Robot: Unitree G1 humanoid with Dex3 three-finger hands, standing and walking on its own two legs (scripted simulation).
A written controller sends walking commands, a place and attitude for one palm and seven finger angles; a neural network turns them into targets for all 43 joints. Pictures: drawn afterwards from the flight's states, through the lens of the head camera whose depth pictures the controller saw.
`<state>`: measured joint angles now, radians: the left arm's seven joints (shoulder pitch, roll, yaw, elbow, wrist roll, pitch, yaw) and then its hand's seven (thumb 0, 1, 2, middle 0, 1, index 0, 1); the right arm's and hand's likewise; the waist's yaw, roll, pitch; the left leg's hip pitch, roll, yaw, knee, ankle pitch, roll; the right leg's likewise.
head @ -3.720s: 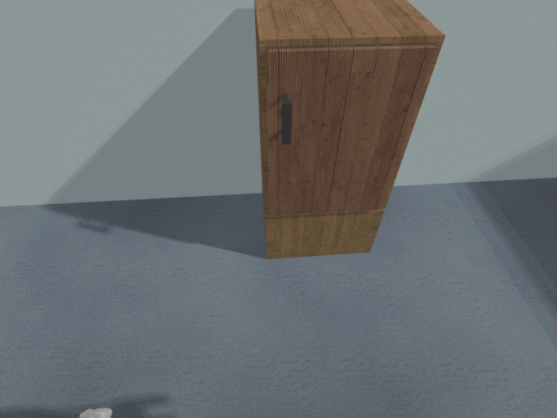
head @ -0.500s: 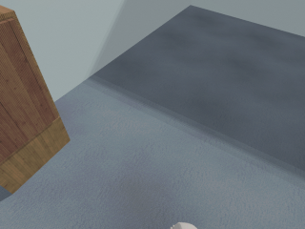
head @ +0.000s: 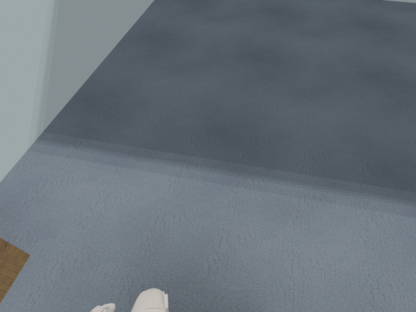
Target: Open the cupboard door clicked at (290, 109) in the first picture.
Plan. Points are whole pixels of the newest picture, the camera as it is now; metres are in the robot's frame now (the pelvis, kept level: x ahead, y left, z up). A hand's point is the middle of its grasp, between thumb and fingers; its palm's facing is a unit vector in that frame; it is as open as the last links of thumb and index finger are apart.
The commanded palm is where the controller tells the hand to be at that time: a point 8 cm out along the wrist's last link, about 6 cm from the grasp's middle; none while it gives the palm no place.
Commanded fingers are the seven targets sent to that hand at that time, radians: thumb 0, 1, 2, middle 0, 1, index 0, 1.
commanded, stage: turn to face it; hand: left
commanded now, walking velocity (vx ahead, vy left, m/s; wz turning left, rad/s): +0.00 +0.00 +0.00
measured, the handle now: out of the picture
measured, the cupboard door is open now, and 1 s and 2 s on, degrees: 0 0 0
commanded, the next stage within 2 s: none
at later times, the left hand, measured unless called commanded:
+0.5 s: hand out of the picture +0.13 +0.24 -0.17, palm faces +0.18 -0.97 -0.19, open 7.4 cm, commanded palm none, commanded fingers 0.00 0.90 0.90 -0.20 -0.30 -0.20 -0.30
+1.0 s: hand out of the picture +0.11 +0.21 -0.15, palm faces +0.44 -0.87 -0.23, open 7.4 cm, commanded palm none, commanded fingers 0.00 0.90 0.90 -0.20 -0.30 -0.20 -0.30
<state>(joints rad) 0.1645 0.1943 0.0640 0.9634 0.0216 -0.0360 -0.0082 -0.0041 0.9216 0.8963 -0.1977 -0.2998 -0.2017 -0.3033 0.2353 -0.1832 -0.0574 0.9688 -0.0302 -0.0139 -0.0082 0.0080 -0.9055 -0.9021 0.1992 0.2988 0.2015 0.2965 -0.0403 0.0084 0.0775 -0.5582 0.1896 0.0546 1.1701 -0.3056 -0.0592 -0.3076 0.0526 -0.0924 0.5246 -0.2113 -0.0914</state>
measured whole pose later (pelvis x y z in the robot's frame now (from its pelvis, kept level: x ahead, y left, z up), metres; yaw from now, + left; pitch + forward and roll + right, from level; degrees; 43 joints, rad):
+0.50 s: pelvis +0.11 +0.05 +0.01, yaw +7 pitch +1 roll -1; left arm 0.24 0.19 0.07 1.00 0.02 0.03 0.01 0.00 0.91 0.90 -0.20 -0.30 -0.20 -0.30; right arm 0.20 -0.17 -0.04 0.98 -0.02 0.01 -0.01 -0.01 -0.93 -0.90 0.20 0.30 0.21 0.30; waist 0.00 -0.01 0.05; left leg -0.34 -0.02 0.03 0.48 -0.16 0.06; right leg -0.43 -0.07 -0.02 0.98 -0.44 0.05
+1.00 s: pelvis +0.13 +0.00 +0.00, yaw +27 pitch +0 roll +2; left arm 0.21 0.19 0.03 0.89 0.03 0.01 0.01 0.00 0.90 0.90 -0.20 -0.30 -0.20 -0.30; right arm 0.16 -0.26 -0.09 0.93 -0.02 0.08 0.03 0.01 -0.91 -0.90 0.20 0.30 0.20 0.30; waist -0.01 -0.02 0.08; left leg -0.45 0.05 0.07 0.90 -0.41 -0.06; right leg -0.18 -0.15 -0.21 0.55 -0.35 0.03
